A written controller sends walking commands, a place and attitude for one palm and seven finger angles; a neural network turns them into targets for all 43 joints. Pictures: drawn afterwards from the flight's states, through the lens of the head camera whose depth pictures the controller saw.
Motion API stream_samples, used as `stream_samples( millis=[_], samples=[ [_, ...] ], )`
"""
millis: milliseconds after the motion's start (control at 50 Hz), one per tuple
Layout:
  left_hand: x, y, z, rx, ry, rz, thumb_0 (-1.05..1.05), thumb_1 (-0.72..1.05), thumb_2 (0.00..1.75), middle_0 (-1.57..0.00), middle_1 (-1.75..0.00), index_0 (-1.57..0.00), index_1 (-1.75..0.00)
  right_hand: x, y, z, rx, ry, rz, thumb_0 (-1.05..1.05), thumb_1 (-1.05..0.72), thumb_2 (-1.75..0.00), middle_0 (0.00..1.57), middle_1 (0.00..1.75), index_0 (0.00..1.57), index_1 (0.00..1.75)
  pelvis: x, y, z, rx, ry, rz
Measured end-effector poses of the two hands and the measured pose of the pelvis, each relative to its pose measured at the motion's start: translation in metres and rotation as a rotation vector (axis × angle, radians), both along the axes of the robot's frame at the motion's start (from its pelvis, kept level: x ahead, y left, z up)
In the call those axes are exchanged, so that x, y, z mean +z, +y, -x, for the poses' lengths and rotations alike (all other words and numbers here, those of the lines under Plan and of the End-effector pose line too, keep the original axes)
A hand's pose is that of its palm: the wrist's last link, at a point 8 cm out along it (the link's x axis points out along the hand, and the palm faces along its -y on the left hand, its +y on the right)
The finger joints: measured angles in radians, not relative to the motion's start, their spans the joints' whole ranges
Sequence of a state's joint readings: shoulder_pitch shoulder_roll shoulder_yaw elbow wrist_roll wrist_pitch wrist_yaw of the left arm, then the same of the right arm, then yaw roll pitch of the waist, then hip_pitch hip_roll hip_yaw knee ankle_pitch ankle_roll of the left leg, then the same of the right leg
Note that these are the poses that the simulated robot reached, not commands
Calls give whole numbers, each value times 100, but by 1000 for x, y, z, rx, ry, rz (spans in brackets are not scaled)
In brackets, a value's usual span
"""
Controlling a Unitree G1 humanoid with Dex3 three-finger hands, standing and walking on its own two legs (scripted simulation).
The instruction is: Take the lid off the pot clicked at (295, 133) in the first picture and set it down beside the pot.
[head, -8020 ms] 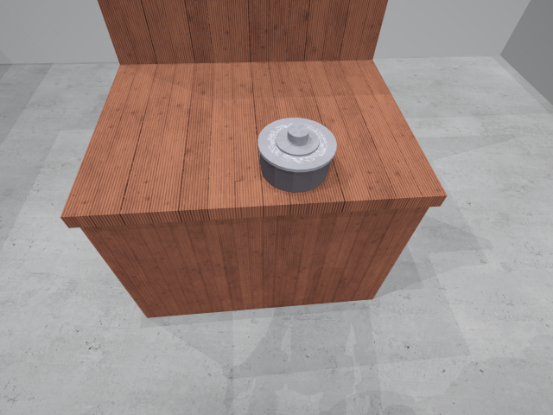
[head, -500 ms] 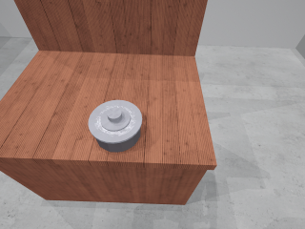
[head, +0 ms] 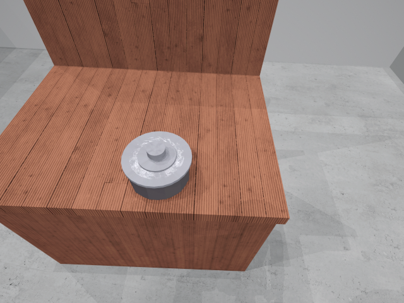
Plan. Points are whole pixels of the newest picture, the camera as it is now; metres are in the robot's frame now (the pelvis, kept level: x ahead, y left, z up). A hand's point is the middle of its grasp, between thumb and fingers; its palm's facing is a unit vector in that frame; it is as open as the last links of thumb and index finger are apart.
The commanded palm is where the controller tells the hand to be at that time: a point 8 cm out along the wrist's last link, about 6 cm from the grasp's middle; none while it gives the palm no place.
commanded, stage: lift the closed hand beside the body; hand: left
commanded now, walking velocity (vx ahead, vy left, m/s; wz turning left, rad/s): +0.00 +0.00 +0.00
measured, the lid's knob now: (156, 150) +0.45 +0.15 +0.00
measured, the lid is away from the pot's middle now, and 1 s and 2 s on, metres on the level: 0.00 0.00 0.00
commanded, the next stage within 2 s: raise the hand higher, near the body in 0.64 s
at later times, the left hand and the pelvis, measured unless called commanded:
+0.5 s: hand out of the picture +0.10 +0.20 -0.07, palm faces +0.24 -0.94 -0.24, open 3.7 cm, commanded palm +0.07 +0.25 -0.05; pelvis -0.02 +0.00 -0.01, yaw +2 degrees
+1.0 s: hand (72, 298) +0.13 +0.24 -0.03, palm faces +0.26 -0.88 -0.39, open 3.1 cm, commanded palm +0.08 +0.28 +0.01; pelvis +0.01 +0.01 -0.01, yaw +1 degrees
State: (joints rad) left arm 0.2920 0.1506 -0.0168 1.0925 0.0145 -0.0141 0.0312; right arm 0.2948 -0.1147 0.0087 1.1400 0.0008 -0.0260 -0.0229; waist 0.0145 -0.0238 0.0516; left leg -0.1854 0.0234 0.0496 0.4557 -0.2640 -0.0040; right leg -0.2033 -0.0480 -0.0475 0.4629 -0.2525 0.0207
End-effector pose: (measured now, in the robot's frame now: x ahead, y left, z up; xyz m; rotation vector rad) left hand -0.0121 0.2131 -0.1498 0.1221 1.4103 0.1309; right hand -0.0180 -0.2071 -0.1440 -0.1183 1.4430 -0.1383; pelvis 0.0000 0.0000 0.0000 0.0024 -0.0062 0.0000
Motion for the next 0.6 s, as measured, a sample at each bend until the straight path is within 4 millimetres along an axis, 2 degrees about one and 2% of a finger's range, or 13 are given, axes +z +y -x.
stream_samples(
  millis=[40,60,100,160,200,260,340,420,500,600],
  samples=[
    [0,0,2,-1,2,-4,0,91,90,-20,-30,-20,-29,-1,1,1,2,2,-1,1,-92,-90,20,30,20,30,-1,2,1,2,3,7],
    [4,4,-3,6,-25,-22,1,92,90,-21,-30,-20,-30,0,0,-1,6,-24,2,2,-92,-90,20,30,20,30,-1,3,2,3,0,9],
    [26,20,-28,12,-195,-100,3,95,90,-22,-31,-22,-31,4,-7,-12,13,-141,28,3,-93,-90,21,30,20,30,-2,5,2,6,-2,4],
    [61,28,-68,-26,-422,-177,4,96,90,-26,-36,-26,-36,9,-18,-46,44,-342,45,3,-94,-90,21,30,20,30,-3,10,5,29,-15,3],
    [69,27,-87,-45,-505,-183,3,96,90,-31,-41,-30,-41,15,-24,-75,60,-460,50,3,-93,-90,20,30,20,30,-4,11,9,29,-13,0],
    [81,20,-103,-39,-609,-157,2,94,90,-40,-51,-40,-51,35,-30,-120,79,-639,62,3,-92,-90,20,30,20,30,-5,10,14,14,-16,-7],
    [94,16,-105,-9,-726,-138,1,92,90,-55,-68,-55,-67,73,-28,-174,119,-845,77,2,-91,-90,20,30,20,30,-7,5,19,12,-22,-7],
    [97,20,-93,30,-754,-145,1,91,90,-71,-85,-71,-85,102,-21,-209,181,-966,83,2,-91,-90,20,30,20,30,-8,0,22,22,-18,0],
    [100,29,-81,64,-748,-181,1,90,90,-88,-104,-88,-104,109,-10,-225,229,-993,74,1,-91,-90,20,30,20,30,-9,-3,21,36,-6,6],
    [102,40,-77,80,-720,-227,1,90,90,-109,-126,-108,-126,90,2,-220,246,-920,45,1,-90,-90,20,30,20,30,-10,-3,17,45,9,9]
  ],
)
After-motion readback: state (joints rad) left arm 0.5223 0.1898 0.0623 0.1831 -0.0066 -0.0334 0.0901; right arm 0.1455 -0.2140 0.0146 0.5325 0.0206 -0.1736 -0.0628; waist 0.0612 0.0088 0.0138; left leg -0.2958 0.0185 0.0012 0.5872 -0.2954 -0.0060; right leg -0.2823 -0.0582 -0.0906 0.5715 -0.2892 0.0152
